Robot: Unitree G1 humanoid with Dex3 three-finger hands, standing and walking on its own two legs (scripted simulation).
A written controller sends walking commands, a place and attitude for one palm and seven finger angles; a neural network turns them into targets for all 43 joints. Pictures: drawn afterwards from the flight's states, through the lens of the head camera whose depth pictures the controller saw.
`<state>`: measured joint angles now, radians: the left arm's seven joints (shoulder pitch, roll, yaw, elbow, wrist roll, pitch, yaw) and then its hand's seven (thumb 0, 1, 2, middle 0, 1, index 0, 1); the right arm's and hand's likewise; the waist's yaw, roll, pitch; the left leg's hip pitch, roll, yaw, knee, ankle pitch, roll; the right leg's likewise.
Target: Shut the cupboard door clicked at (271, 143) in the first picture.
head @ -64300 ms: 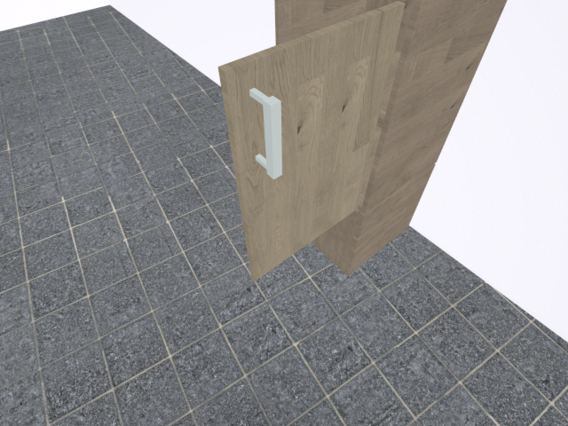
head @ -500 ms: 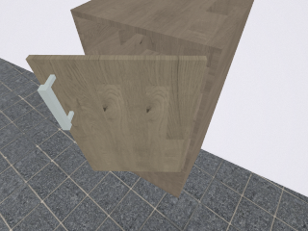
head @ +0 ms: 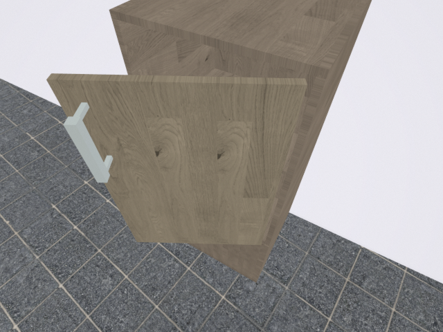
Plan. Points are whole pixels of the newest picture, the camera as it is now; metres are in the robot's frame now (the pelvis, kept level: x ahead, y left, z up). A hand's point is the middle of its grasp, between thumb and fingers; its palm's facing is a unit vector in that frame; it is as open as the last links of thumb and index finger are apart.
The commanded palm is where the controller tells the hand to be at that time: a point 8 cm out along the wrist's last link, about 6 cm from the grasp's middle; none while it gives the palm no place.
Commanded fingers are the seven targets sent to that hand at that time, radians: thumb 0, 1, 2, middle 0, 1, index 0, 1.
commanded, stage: shuffle to correct the standing spot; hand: left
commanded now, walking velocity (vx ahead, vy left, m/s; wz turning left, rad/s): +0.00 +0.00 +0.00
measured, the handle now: (93, 145) +0.39 +0.26 +0.13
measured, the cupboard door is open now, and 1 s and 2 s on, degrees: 28 28 28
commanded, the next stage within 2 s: come to a stop and stand still in 0.12 s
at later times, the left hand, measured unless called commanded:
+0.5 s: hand out of the picture -0.01 +0.20 -0.18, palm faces +0.02 -0.98 -0.21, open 7.3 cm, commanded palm none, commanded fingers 0.00 0.90 0.90 -0.20 -0.30 -0.20 -0.30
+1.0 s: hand out of the picture -0.02 +0.16 -0.18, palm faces +0.06 -0.99 -0.15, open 7.3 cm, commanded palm none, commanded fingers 0.00 0.90 0.90 -0.20 -0.30 -0.20 -0.30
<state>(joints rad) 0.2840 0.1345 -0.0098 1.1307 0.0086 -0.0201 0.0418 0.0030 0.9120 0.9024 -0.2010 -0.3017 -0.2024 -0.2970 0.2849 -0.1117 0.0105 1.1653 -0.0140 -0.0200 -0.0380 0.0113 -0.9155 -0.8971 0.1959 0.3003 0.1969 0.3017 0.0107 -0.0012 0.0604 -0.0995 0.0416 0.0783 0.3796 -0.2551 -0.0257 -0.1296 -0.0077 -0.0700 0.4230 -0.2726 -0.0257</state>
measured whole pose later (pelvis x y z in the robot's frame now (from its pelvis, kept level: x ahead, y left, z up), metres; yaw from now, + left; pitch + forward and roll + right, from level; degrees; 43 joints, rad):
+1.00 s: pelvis +0.01 +0.01 +0.00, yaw +1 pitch -1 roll +0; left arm 0.30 0.10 -0.01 1.14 0.01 -0.02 0.05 0.00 0.91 0.90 -0.20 -0.30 -0.20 -0.30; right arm 0.29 -0.09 0.01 1.19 -0.01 -0.03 -0.04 0.02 -0.92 -0.90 0.20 0.30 0.20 0.30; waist 0.01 -0.02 0.07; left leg -0.10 0.02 0.07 0.39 -0.27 0.00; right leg -0.13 -0.03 -0.07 0.42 -0.28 0.00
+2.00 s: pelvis -0.06 +0.05 -0.02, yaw +4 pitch +0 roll +0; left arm 0.48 0.19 0.01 0.13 -0.14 -0.06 0.11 0.01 0.91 0.90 -0.22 -0.33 -0.23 -0.32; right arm 0.38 -0.20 0.01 0.85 0.03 -0.29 -0.06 0.02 -0.91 -0.90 0.20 0.30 0.20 0.30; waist -0.04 0.00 -0.01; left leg -0.34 -0.03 0.05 0.64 -0.30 0.04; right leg -0.33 -0.07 -0.05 0.64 -0.31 0.01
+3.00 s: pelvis -0.03 +0.03 -0.04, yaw +5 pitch +4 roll -2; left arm 0.43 0.28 0.20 -0.25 -0.33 -0.17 -0.28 0.01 0.90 0.90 -1.09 -1.27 -1.09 -1.27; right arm 0.26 -0.25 0.03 0.54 0.05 -0.27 -0.07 0.02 -0.90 -0.90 0.20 0.30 0.20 0.30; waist 0.03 0.03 -0.07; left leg -0.48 0.01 0.00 0.83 -0.42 0.02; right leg -0.43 -0.01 -0.07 0.78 -0.41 0.00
